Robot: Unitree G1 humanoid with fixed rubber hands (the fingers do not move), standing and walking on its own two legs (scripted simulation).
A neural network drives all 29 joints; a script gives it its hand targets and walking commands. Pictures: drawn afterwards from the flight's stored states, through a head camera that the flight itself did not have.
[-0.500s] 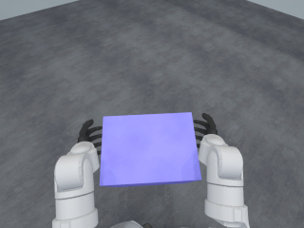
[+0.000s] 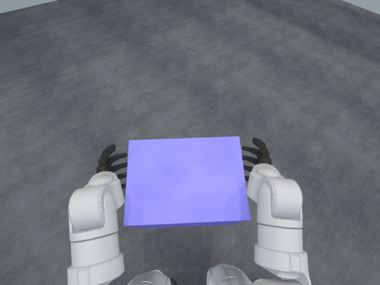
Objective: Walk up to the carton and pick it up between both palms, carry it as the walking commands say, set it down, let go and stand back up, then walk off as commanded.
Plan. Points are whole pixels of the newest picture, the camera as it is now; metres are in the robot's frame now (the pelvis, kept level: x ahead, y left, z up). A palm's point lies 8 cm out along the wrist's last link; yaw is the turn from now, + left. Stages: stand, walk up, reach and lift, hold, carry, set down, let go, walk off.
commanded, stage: carry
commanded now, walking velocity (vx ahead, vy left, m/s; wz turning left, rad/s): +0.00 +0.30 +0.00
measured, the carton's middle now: (186, 187) +0.32 +0.01 -0.02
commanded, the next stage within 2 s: none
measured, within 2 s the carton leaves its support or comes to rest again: neither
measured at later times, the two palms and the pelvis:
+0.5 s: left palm out of the picture +0.22 +0.36 +0.06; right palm (160, 198) +0.25 +0.06 +0.07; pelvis -0.06 +0.18 +0.00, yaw +3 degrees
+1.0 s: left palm out of the picture +0.14 +0.47 +0.10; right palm (76, 257) +0.15 +0.17 +0.11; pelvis -0.15 +0.32 +0.01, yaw -1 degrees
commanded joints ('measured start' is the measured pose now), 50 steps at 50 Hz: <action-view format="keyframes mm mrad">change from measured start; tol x32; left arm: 1 -707 -925 -753 -44 -414 14 -422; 50 -625 -980 -734 103 -392 16 -427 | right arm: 1 -485 995 663 71 376 46 512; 50 -528 948 626 97 365 56 545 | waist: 1 -20 190 -451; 5 20 151 -507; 7 25 -477 -491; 10 -2 -96 -295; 19 -7 -247 -573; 22 -29 223 -660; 41 13 325 -529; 45 -6 -338 -577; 50 -31 75 -468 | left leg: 1 204 268 -248 -334 55 29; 5 -69 149 -68 -381 -22 -220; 9 -223 153 -394 810 -210 -185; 19 225 27 -78 -337 82 -109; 22 519 392 -360 -189 779 82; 37 147 268 -221 -513 -228 -216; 42 236 179 -18 -504 209 -537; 45 144 149 -237 325 -102 -304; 50 311 199 -234 -314 309 -170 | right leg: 1 -4 -46 10 -181 -7 -107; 5 523 -39 -32 -723 44 -175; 8 266 -708 782 -1035 100 -438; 16 627 -317 163 -659 1298 -197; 18 544 -271 87 -612 1160 -133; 22 -104 -19 -19 -109 -220 -45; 34 12 -35 48 -129 59 -81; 43 629 -109 -35 -1025 164 -169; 45 300 -433 408 -940 168 -291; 50 161 -123 32 -669 240 -84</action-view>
